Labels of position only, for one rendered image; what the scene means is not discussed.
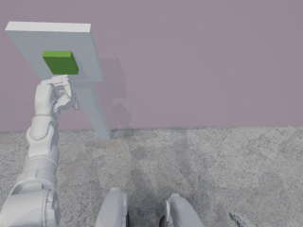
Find button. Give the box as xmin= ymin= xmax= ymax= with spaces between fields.
xmin=43 ymin=50 xmax=79 ymax=75

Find right robot shin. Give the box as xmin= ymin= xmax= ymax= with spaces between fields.
xmin=164 ymin=193 xmax=180 ymax=227

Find right robot hand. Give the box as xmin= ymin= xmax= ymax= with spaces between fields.
xmin=229 ymin=211 xmax=255 ymax=227

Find panel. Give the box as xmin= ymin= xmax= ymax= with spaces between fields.
xmin=5 ymin=21 xmax=111 ymax=141

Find left robot thigh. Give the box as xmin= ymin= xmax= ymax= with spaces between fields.
xmin=94 ymin=191 xmax=128 ymax=227

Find robot left upper arm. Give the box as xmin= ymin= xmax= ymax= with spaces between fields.
xmin=0 ymin=188 xmax=61 ymax=227

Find left robot hand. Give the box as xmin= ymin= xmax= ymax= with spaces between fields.
xmin=34 ymin=75 xmax=80 ymax=121

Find robot left forearm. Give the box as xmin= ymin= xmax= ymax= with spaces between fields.
xmin=0 ymin=115 xmax=60 ymax=227

